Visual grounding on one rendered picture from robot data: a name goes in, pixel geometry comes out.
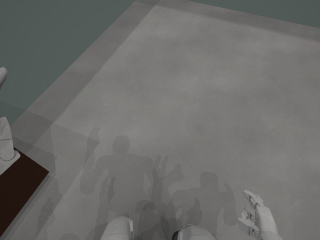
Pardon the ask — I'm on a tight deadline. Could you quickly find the robot left hand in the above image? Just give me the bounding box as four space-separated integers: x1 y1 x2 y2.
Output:
0 67 21 175

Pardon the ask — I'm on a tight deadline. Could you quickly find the robot left thigh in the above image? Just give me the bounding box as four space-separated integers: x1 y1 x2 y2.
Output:
100 217 134 240

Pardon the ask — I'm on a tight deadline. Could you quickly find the robot thigh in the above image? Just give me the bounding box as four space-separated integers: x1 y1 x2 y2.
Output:
177 226 216 240
100 217 134 240

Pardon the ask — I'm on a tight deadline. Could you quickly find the counter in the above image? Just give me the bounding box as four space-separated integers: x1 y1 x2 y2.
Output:
0 147 49 237

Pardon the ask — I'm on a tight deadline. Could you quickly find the robot right thigh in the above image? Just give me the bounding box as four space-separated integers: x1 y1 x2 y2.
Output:
177 226 216 240

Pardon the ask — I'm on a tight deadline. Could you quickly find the robot right hand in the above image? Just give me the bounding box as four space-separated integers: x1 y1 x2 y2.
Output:
238 190 279 240

